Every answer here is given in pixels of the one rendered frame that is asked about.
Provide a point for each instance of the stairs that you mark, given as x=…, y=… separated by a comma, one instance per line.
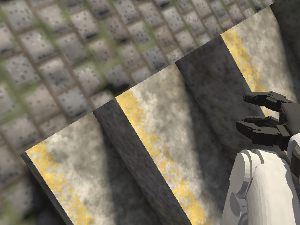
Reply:
x=162, y=152

